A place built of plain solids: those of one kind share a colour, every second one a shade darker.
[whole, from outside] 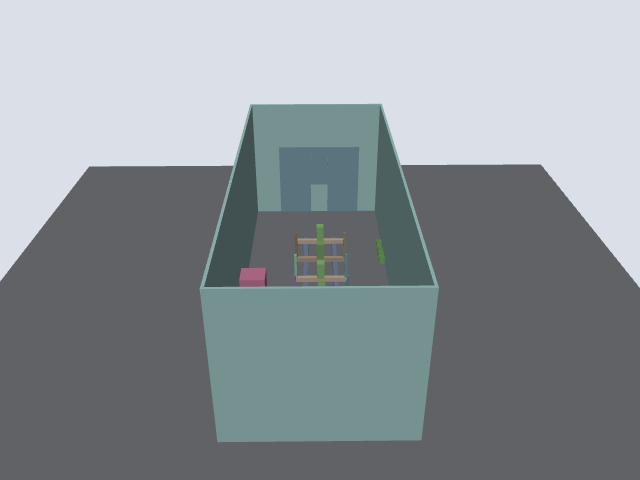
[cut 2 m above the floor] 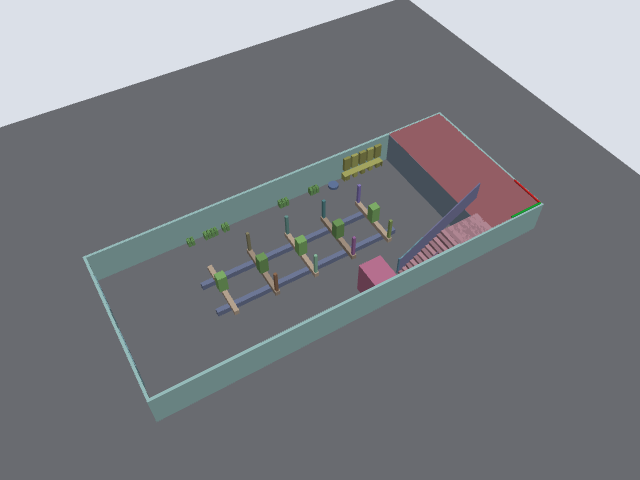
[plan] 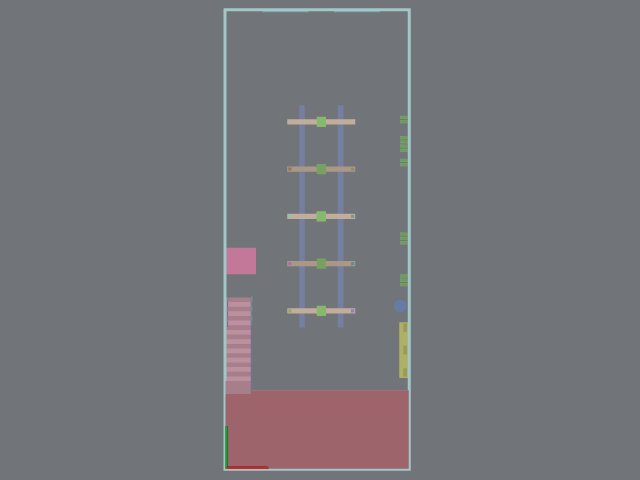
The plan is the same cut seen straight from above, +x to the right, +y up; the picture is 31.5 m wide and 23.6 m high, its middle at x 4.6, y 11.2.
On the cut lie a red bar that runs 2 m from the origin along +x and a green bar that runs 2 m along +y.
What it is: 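A boat hall 8.9 x 22.4 m, 8.3 m high; a lifeboat 13.7 m long and 4.6 m in beam on its cradle down the middle, its keel 1.69 m over the floor; a walk along either side; at the rear a crew gallery 3.8 m deep at 3.49 m over closed stores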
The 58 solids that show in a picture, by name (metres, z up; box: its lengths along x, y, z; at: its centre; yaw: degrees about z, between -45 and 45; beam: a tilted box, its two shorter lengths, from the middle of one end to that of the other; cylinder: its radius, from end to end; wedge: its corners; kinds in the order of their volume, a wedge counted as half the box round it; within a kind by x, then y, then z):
{
 "gal_1": {"box": [9.01, 3.86, 3.54], "at": [4.46, 1.88, 1.72]},
 "wall_1": {"box": [0.15, 22.75, 8.39], "at": [-0.07, 11.22, 4.14]},
 "wall_2": {"box": [9.21, 0.15, 8.39], "at": [4.46, -0.07, 4.14]},
 "wall_3": {"box": [9.21, 0.15, 8.39], "at": [4.46, 22.52, 4.14]},
 "wall_4": {"box": [0.15, 22.75, 8.39], "at": [8.98, 11.22, 4.14]},
 "stair_1": {"box": [1.25, 0.64, 3.37], "at": [0.57, 3.72, 1.64]},
 "stair_2": {"box": [1.25, 0.64, 3.2], "at": [0.57, 3.95, 1.55]},
 "stair_3": {"box": [1.25, 0.64, 3.04], "at": [0.57, 4.18, 1.47]},
 "stair_4": {"box": [1.25, 0.64, 2.87], "at": [0.57, 4.4, 1.39]},
 "stair_5": {"box": [1.25, 0.64, 2.71], "at": [0.57, 4.63, 1.3]},
 "stair_6": {"box": [1.25, 0.64, 2.54], "at": [0.57, 4.86, 1.22]},
 "stair_7": {"box": [1.25, 0.64, 2.37], "at": [0.57, 5.09, 1.14]},
 "stair_8": {"box": [1.25, 0.64, 2.21], "at": [0.57, 5.32, 1.05]},
 "stair_9": {"box": [1.25, 0.64, 2.04], "at": [0.57, 5.55, 0.97]},
 "stair_10": {"box": [1.25, 0.64, 1.88], "at": [0.57, 5.78, 0.89]},
 "stair_11": {"box": [1.25, 0.64, 1.71], "at": [0.57, 6.0, 0.81]},
 "stair_12": {"box": [1.25, 0.64, 1.54], "at": [0.57, 6.23, 0.72]},
 "stair_13": {"box": [1.25, 0.64, 1.38], "at": [0.57, 6.46, 0.64]},
 "stair_14": {"box": [1.25, 0.64, 1.21], "at": [0.57, 6.69, 0.56]},
 "stair_15": {"box": [1.25, 0.64, 1.05], "at": [0.57, 6.92, 0.47]},
 "stair_16": {"box": [1.25, 0.64, 0.88], "at": [0.57, 7.15, 0.39]},
 "stair_17": {"box": [1.25, 0.64, 0.71], "at": [0.57, 7.38, 0.31]},
 "stair_18": {"box": [1.25, 0.64, 0.55], "at": [0.57, 7.6, 0.22]},
 "stair_19": {"box": [1.25, 0.64, 0.38], "at": [0.57, 7.83, 0.14]},
 "stair_20": {"box": [1.25, 0.64, 0.22], "at": [0.57, 8.06, 0.06]},
 "winch_1": {"box": [1.45, 1.3, 2.35], "at": [0.72, 10.17, 1.12]},
 "beam_1": {"box": [0.28, 10.94, 0.39], "at": [3.71, 12.36, 0.14]},
 "beam_2": {"box": [0.28, 10.94, 0.39], "at": [5.61, 12.36, 0.14]},
 "sdoor_1": {"box": [2.28, 0.05, 5.25], "at": [2.9, 22.43, 2.58]},
 "sdoor_2": {"box": [1.24, 0.05, 2.96], "at": [4.66, 22.43, 3.72]},
 "sdoor_3": {"box": [2.28, 0.05, 5.25], "at": [6.42, 22.43, 2.58]},
 "cross_1": {"box": [3.35, 0.26, 0.3], "at": [4.66, 7.71, 0.49]},
 "cross_2": {"box": [3.35, 0.26, 0.3], "at": [4.66, 10.04, 0.49]},
 "cross_3": {"box": [3.35, 0.26, 0.3], "at": [4.66, 12.36, 0.49]},
 "cross_4": {"box": [3.35, 0.26, 0.3], "at": [4.66, 14.69, 0.49]},
 "cross_5": {"box": [3.35, 0.26, 0.3], "at": [4.66, 17.01, 0.49]},
 "keelblock_1": {"box": [0.46, 0.5, 1.05], "at": [4.66, 7.71, 1.17]},
 "keelblock_2": {"box": [0.46, 0.5, 1.05], "at": [4.66, 10.04, 1.17]},
 "keelblock_3": {"box": [0.46, 0.5, 1.05], "at": [4.66, 12.36, 1.17]},
 "keelblock_4": {"box": [0.46, 0.5, 1.05], "at": [4.66, 14.69, 1.17]},
 "keelblock_5": {"box": [0.46, 0.5, 1.05], "at": [4.66, 17.01, 1.17]},
 "stair_guard_panel_1": {"wedge": [[1.22, 3.76, 3.34], [1.22, 3.76, 4.42], [1.22, 8.38, -0.02], [1.22, 8.38, 1.06], [1.27, 3.76, 3.34], [1.27, 3.76, 4.42], [1.27, 8.38, -0.02], [1.27, 8.38, 1.06]]},
 "kit_1": {"box": [0.42, 2.75, 0.04], "at": [8.7, 5.79, 0.43]},
 "kit_2": {"box": [0.19, 0.43, 0.9], "at": [8.79, 4.68, 1.17]},
 "kit_3": {"box": [0.19, 0.43, 0.9], "at": [8.79, 5.24, 1.17]},
 "kit_4": {"box": [0.19, 0.43, 0.9], "at": [8.79, 5.79, 1.17]},
 "kit_5": {"box": [0.19, 0.43, 0.9], "at": [8.79, 6.33, 1.17]},
 "kit_6": {"box": [0.19, 0.43, 0.9], "at": [8.79, 6.88, 1.17]},
 "face_1": {"box": [7.71, 0.012, 3.51], "at": [5.05, 3.82, 1.7]},
 "coils_1": {"cylinder": 0.31, "from": [8.55, 7.95, 0.0], "to": [8.55, 7.95, 0.18]},
 "shore3e_1": {"box": [0.16, 0.16, 1.82], "at": [6.21, 14.69, 1.55]},
 "shore3w_1": {"box": [0.16, 0.16, 1.82], "at": [3.12, 14.69, 1.55]},
 "shore0e_1": {"box": [0.16, 0.16, 1.61], "at": [6.21, 7.71, 1.45]},
 "shore0w_1": {"box": [0.16, 0.16, 1.61], "at": [3.12, 7.71, 1.45]},
 "shore2e_1": {"box": [0.16, 0.16, 1.6], "at": [6.21, 12.36, 1.44]},
 "shore2w_1": {"box": [0.16, 0.16, 1.6], "at": [3.12, 12.36, 1.44]},
 "shore1e_1": {"box": [0.16, 0.16, 1.6], "at": [6.21, 10.04, 1.44]},
 "shore1w_1": {"box": [0.16, 0.16, 1.6], "at": [3.12, 10.04, 1.44]}
}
